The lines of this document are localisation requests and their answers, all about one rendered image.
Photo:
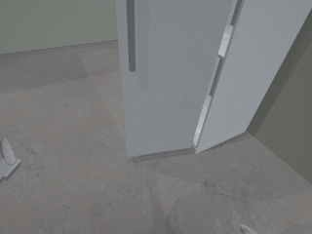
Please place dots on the handle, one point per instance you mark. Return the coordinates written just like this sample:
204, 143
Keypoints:
131, 24

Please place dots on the right robot hand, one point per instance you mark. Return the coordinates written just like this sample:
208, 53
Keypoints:
246, 230

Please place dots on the left robot hand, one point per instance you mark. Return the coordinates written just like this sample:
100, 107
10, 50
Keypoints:
9, 164

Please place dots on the fridge door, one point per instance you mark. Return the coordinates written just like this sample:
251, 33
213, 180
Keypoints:
176, 44

